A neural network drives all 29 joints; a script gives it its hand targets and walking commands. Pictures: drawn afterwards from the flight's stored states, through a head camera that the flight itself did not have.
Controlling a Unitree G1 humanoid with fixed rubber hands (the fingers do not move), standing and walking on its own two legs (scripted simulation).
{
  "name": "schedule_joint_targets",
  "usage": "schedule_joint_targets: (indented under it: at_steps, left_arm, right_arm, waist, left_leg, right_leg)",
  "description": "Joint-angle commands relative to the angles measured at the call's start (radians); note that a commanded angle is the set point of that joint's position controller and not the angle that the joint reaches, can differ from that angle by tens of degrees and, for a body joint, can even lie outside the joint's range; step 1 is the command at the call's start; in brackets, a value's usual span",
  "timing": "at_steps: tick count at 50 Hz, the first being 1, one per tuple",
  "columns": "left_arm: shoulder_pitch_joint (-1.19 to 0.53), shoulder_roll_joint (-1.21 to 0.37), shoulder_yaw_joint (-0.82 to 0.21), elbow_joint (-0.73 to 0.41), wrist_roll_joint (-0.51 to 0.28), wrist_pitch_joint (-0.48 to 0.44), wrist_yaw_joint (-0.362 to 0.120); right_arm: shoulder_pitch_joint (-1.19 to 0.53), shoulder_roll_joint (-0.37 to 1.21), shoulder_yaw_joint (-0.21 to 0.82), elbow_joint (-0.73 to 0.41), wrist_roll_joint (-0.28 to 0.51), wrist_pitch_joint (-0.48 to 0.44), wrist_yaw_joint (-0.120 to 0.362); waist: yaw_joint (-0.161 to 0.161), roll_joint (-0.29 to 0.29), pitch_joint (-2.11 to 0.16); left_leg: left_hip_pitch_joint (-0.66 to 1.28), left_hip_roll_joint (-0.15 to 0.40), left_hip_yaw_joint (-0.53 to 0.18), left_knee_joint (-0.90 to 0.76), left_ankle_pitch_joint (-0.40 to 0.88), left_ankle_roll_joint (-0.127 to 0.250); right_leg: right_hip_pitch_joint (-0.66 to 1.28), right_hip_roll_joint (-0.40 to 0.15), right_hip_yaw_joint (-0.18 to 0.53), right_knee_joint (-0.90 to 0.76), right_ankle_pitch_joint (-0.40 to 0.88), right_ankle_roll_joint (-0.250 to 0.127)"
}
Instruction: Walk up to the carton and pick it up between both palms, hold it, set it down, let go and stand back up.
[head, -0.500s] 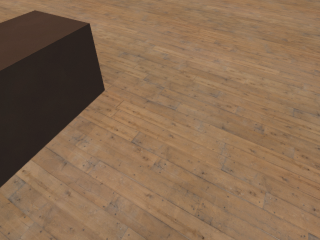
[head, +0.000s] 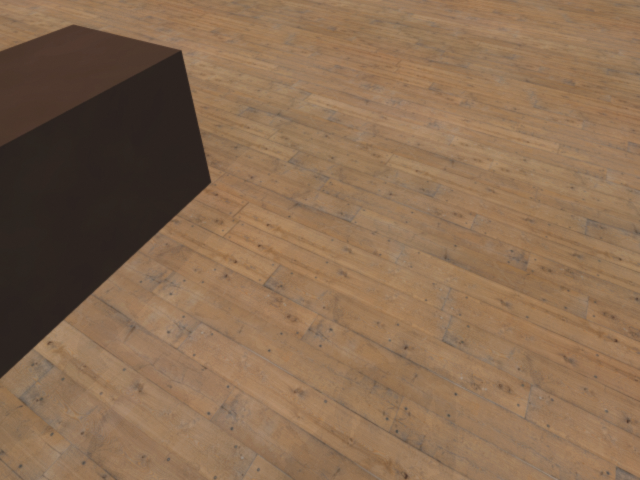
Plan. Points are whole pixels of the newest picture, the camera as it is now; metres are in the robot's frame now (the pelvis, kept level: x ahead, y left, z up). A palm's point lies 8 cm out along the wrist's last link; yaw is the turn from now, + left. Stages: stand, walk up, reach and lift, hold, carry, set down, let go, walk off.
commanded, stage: stand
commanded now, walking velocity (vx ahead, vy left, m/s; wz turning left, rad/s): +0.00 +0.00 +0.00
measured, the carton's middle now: out of the picture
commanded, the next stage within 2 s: walk up in 0.36 s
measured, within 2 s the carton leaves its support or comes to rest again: neither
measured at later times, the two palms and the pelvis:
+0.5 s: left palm out of the picture -0.03 +0.20 -0.15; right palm out of the picture -0.04 -0.20 -0.15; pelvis +0.00 +0.00 +0.00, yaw +0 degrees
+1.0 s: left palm out of the picture +0.05 +0.43 -0.18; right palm out of the picture +0.16 -0.15 -0.14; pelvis +0.06 +0.12 -0.05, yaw +17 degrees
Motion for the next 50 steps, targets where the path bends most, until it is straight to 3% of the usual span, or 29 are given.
schedule_joint_targets:
  at_steps: [1, 27, 28, 29, 30, 31, 32, 33, 34, 35, 37, 39, 40, 42, 43, 44, 45, 46, 47, 48, 49, 50]
  left_arm:
    - [0.065, 0.069, 0.012, 0.006, -0.001, -0.009, 0.005]
    - [0.085, 0.037, -0.004, 0.079, -0.001, -0.008, 0.008]
    - [0.056, 0.247, 0.09, -0.09, 0.038, -0.037, 0.018]
    - [0.155, 0.296, 0.108, -0.047, 0.048, -0.04, 0.03]
    - [0.148, 0.302, 0.109, -0.037, 0.056, -0.041, 0.046]
    - [0.075, 0.287, 0.099, -0.052, 0.058, -0.043, 0.055]
    - [0.027, 0.264, 0.088, -0.073, 0.057, -0.052, 0.057]
    - [-0.001, 0.244, 0.08, -0.084, 0.054, -0.063, 0.056]
    - [-0.017, 0.226, 0.073, -0.086, 0.052, -0.067, 0.054]
    - [-0.02, 0.211, 0.081, -0.095, 0.066, -0.074, 0.044]
    - [-0.043, 0.251, 0.089, -0.116, 0.074, -0.071, 0.036]
    - [-0.111, 0.296, 0.095, -0.138, 0.082, -0.064, 0.026]
    - [-0.13, 0.309, 0.099, -0.159, 0.085, -0.058, 0.018]
    - [-0.123, 0.332, 0.104, -0.19, 0.089, -0.047, 0.008]
    - [-0.127, 0.343, 0.106, -0.204, 0.093, -0.043, 0.006]
    - [-0.128, 0.34, 0.104, -0.215, 0.096, -0.037, 0.003]
    - [-0.123, 0.314, 0.094, -0.226, 0.102, -0.03, -0.004]
    - [-0.122, 0.244, 0.069, -0.253, 0.102, -0.023, -0.018]
    - [-0.145, 0.16, 0.038, -0.321, 0.087, -0.021, -0.044]
    - [-0.091, 0.188, 0.034, -0.364, 0.054, -0.023, -0.064]
    - [-0.077, 0.214, 0.041, -0.388, 0.031, -0.032, -0.07]
    - [-0.067, 0.227, 0.036, -0.398, 0.026, -0.042, -0.07]
  right_arm:
    - [0.076, -0.069, -0.01, 0.005, 0.0, -0.009, -0.005]
    - [0.109, -0.036, 0.009, 0.078, 0.0, -0.009, -0.008]
    - [0.017, -0.236, -0.052, -0.054, 0.004, -0.016, 0.008]
    - [-0.059, -0.217, -0.051, -0.09, 0.009, -0.01, 0.023]
    - [-0.053, -0.188, -0.043, -0.113, -0.016, -0.002, 0.03]
    - [-0.025, -0.198, -0.048, -0.117, -0.042, 0.008, 0.038]
    - [-0.016, -0.2, -0.061, -0.132, -0.062, 0.015, 0.046]
    - [-0.017, -0.2, -0.072, -0.149, -0.076, 0.02, 0.053]
    - [-0.005, -0.192, -0.079, -0.148, -0.075, 0.025, 0.062]
    - [0.063, -0.137, -0.069, -0.135, -0.067, 0.033, 0.076]
    - [0.094, -0.11, -0.059, -0.159, -0.044, 0.039, 0.098]
    - [0.107, -0.124, -0.048, -0.179, -0.029, 0.038, 0.109]
    - [0.106, -0.137, -0.047, -0.197, -0.024, 0.031, 0.114]
    - [0.085, -0.176, -0.061, -0.235, -0.023, 0.019, 0.117]
    - [0.108, -0.189, -0.067, -0.238, -0.026, 0.015, 0.115]
    - [0.168, -0.2, -0.072, -0.229, -0.028, 0.008, 0.109]
    - [0.265, -0.233, -0.083, -0.204, -0.03, -0.005, 0.095]
    - [0.381, -0.295, -0.096, -0.174, -0.032, -0.022, 0.074]
    - [0.405, -0.377, -0.095, -0.202, -0.042, -0.032, 0.06]
    - [0.32, -0.379, -0.078, -0.238, -0.033, -0.025, 0.052]
    - [0.279, -0.429, -0.091, -0.249, -0.019, -0.021, 0.035]
    - [0.241, -0.434, -0.097, -0.259, -0.02, -0.027, 0.025]
  waist:
    - [0.0, -0.003, 0.038]
    - [-0.001, -0.001, 0.054]
    - [0.07, -0.043, -0.008]
    - [0.119, -0.168, 0.019]
    - [0.095, -0.195, 0.046]
    - [0.055, -0.131, 0.099]
    - [0.029, -0.078, 0.106]
    - [0.003, -0.053, 0.102]
    - [-0.011, -0.055, 0.097]
    - [-0.014, -0.068, 0.111]
    - [-0.019, -0.115, 0.114]
    - [-0.055, -0.195, 0.119]
    - [-0.06, -0.215, 0.122]
    - [-0.046, -0.218, 0.136]
    - [-0.061, -0.197, 0.142]
    - [-0.091, -0.134, 0.134]
    - [-0.138, 0.007, 0.099]
    - [-0.205, 0.259, 0.05]
    - [-0.215, 0.473, 0.089]
    - [-0.123, 0.374, 0.136]
    - [-0.091, 0.324, 0.134]
    - [-0.064, 0.323, 0.131]
  left_leg:
    - [-0.022, 0.068, -0.061, -0.085, 0.095, 0.035]
    - [-0.041, 0.07, -0.061, -0.096, 0.069, 0.033]
    - [-0.354, 0.029, -0.158, 0.098, -0.344, 0.046]
    - [-0.601, -0.005, -0.067, 0.324, -0.357, 0.016]
    - [-0.647, 0.058, -0.041, 0.579, -0.285, -0.023]
    - [-0.633, 0.126, -0.071, 0.688, -0.261, -0.044]
    - [-0.609, 0.164, -0.101, 0.707, -0.231, -0.05]
    - [-0.591, 0.202, -0.113, 0.668, -0.191, -0.056]
    - [-0.549, 0.202, -0.102, 0.644, -0.158, -0.054]
    - [-0.468, 0.189, -0.088, 0.639, -0.1, -0.061]
    - [-0.413, 0.159, -0.028, 0.565, -0.075, -0.054]
    - [-0.288, 0.153, 0.039, 0.435, -0.041, -0.012]
    - [-0.217, 0.14, 0.083, 0.386, -0.044, -0.001]
    - [-0.125, 0.112, 0.158, 0.376, -0.071, 0.011]
    - [-0.072, 0.106, 0.178, 0.366, -0.088, 0.023]
    - [0.001, 0.088, 0.195, 0.328, -0.092, 0.038]
    - [0.078, 0.043, 0.193, 0.268, -0.135, 0.055]
    - [0.156, -0.004, 0.117, 0.147, -0.256, 0.094]
    - [0.141, 0.147, -0.377, -0.028, -0.55, 0.174]
    - [0.07, 0.256, -0.71, -0.23, -0.656, 0.226]
    - [0.061, 0.354, -0.857, -0.36, -0.643, 0.296]
    - [0.063, 0.368, -0.823, -0.318, -0.51, 0.313]
  right_leg:
    - [-0.027, -0.065, 0.059, -0.087, 0.109, -0.037]
    - [-0.039, -0.066, 0.06, -0.095, 0.09, -0.032]
    - [0.217, -0.14, 0.083, -0.038, -0.246, -0.102]
    - [0.347, -0.311, 0.255, -0.189, -0.444, -0.185]
    - [0.285, -0.479, 0.363, -0.302, -0.491, -0.255]
    - [0.189, -0.546, 0.373, -0.312, -0.439, -0.281]
    - [0.138, -0.536, 0.343, -0.297, -0.385, -0.265]
    - [0.11, -0.505, 0.288, -0.285, -0.325, -0.225]
    - [0.082, -0.462, 0.197, -0.28, -0.277, -0.19]
    - [0.04, -0.393, 0.099, -0.276, -0.21, -0.178]
    - [0.011, -0.332, -0.058, -0.238, -0.166, -0.17]
    - [-0.067, -0.301, -0.16, -0.206, -0.265, -0.16]
    - [-0.124, -0.282, -0.187, -0.187, -0.343, -0.159]
    - [-0.218, -0.31, -0.184, -0.154, -0.513, -0.17]
    - [-0.258, -0.333, -0.185, -0.109, -0.577, -0.173]
    - [-0.29, -0.328, -0.206, -0.013, -0.609, -0.169]
    - [-0.295, -0.269, -0.248, 0.205, -0.531, -0.156]
    - [-0.347, -0.156, -0.296, 0.577, -0.393, -0.13]
    - [-0.603, -0.041, -0.217, 0.891, -0.432, -0.077]
    - [-0.665, -0.051, -0.062, 0.95, -0.322, -0.077]
    - [-0.662, -0.059, 0.002, 0.994, -0.316, -0.07]
    - [-0.672, -0.096, 0.029, 0.992, -0.293, -0.06]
